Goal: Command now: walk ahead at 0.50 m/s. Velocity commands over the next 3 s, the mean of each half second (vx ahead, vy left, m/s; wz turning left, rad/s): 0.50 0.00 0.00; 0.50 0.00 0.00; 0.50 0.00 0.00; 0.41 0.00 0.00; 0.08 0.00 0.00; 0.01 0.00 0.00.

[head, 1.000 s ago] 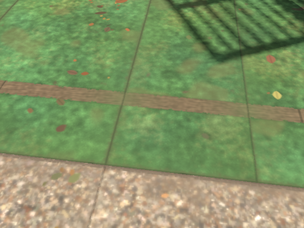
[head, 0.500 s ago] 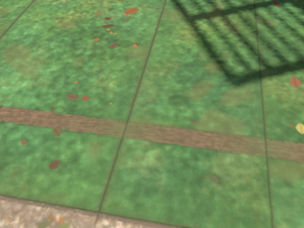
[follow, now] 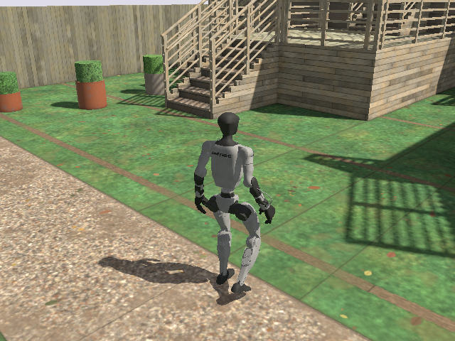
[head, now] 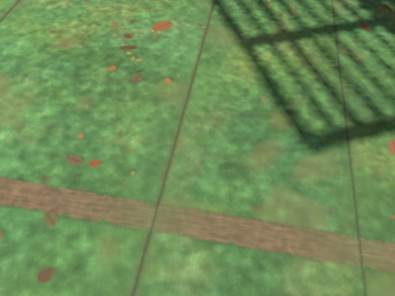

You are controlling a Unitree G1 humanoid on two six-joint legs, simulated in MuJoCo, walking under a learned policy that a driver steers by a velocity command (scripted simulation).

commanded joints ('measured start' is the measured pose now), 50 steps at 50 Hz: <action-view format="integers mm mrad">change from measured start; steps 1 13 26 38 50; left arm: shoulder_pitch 50 -328 -56 46 175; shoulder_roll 51 29 100 125 7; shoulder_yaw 23 13 34 33 0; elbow -48 -168 -105 -29 -12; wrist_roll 6 7 22 18 23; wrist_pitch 10 7 -6 -7 18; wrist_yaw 11 -15 -29 1 2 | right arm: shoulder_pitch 18 225 87 -141 279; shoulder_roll -79 -147 -131 -49 -309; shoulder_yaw -12 -23 -17 -20 -99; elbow -25 66 13 -54 28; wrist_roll -8 13 39 9 -3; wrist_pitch -17 4 -28 18 1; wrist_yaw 3 -40 -33 -33 -12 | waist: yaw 23 -73 57 41 -110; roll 117 83 -30 -28 239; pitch -57 52 -118 27 -356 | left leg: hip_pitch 132 298 -386 -333 718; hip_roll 250 241 137 153 377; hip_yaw -279 -133 -132 -82 -545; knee -302 -333 820 229 3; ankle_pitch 74 161 -215 252 -38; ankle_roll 163 134 -2 -55 249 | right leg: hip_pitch -140 -260 464 307 -95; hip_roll -95 -45 -241 -130 66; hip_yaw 37 -23 346 37 -90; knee -27 -587 -937 -1087 -63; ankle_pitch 94 451 192 359 239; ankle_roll -2 37 -196 -150 30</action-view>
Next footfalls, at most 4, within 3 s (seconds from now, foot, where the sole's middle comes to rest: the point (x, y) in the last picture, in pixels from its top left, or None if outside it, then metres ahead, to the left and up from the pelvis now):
0.42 right None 0.41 -0.15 -0.77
0.98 left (173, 229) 0.71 0.09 -0.77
1.54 right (233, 162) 1.03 -0.15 -0.77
2.02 left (181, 118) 1.28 0.08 -0.77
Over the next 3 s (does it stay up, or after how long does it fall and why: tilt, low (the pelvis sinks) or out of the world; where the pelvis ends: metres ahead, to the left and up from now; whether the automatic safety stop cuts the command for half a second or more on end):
stays up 1.21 -0.04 0.00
